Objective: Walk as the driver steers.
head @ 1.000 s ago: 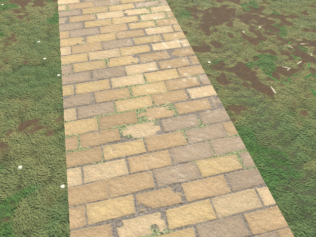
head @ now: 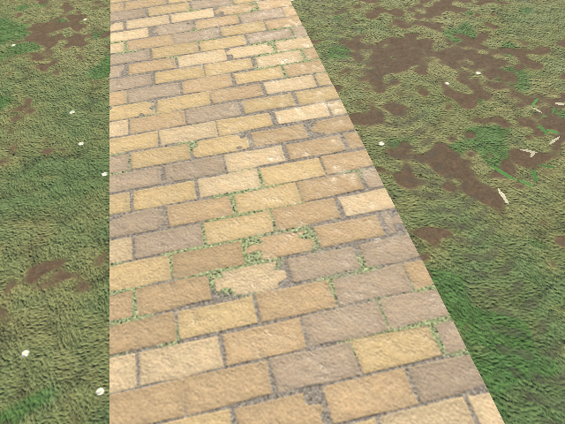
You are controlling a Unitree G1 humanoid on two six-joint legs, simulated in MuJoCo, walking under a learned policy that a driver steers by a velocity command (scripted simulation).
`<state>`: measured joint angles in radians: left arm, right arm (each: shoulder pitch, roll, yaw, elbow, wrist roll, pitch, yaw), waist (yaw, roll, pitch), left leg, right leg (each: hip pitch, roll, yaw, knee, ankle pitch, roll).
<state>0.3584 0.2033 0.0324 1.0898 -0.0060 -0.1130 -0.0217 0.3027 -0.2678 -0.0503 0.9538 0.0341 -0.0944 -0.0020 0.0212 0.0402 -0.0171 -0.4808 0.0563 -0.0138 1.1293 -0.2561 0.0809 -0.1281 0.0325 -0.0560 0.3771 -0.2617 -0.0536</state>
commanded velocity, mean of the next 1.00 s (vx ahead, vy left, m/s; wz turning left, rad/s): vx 0.48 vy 0.00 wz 0.00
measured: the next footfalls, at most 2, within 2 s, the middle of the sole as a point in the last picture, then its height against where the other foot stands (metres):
left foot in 0.34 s outside the picture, level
right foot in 0.90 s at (359, 363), level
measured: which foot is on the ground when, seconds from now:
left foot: up 0.00-0.32, down 0.34-0.90, up 0.92-1.00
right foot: down 0.00-0.36, up 0.38-0.88, down 0.90-1.00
